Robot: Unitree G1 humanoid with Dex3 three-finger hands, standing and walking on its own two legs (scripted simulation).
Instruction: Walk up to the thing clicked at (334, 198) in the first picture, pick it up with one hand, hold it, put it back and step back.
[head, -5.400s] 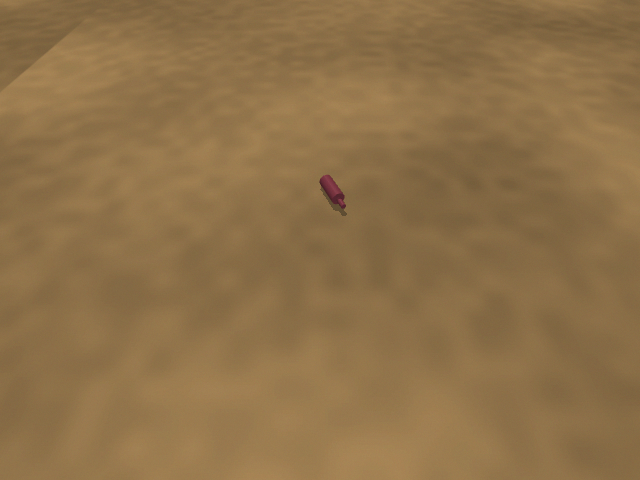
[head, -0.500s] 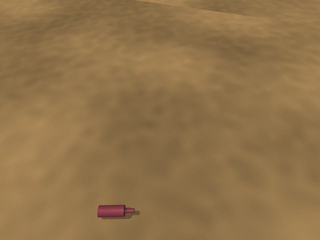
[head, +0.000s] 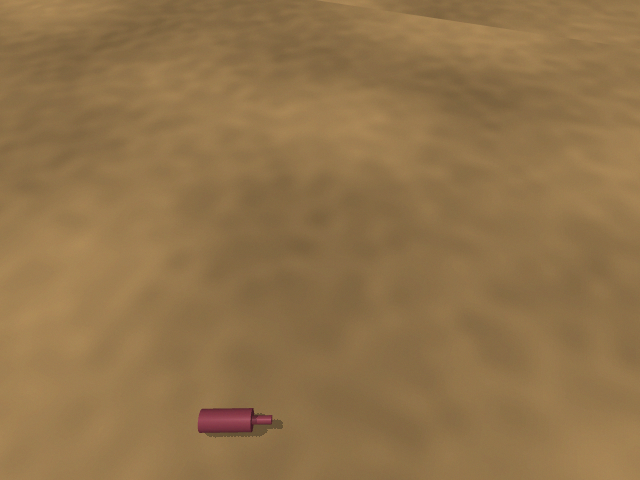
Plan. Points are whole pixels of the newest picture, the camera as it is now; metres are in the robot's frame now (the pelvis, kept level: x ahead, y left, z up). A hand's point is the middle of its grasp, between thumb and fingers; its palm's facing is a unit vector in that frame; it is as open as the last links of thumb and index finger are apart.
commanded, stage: stand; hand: left
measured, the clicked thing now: (236, 420) +0.42 +0.26 -0.75
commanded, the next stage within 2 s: none
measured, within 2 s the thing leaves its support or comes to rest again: neither
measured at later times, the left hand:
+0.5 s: hand out of the picture +0.06 +0.25 -0.15, palm faces +0.00 -0.94 -0.35, open 7.4 cm
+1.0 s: hand out of the picture +0.05 +0.25 -0.15, palm faces +0.00 -0.94 -0.35, open 7.4 cm
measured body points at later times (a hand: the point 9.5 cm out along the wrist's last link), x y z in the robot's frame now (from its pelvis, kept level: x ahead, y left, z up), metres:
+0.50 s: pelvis -0.01 +0.00 +0.00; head +0.00 -0.01 +0.45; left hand +0.06 +0.30 -0.13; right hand +0.07 -0.31 -0.13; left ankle -0.02 +0.14 -0.75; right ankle -0.01 -0.14 -0.75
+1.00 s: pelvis -0.01 -0.01 +0.00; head +0.00 -0.01 +0.45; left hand +0.05 +0.30 -0.13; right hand +0.07 -0.31 -0.14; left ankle -0.02 +0.14 -0.75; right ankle -0.01 -0.14 -0.75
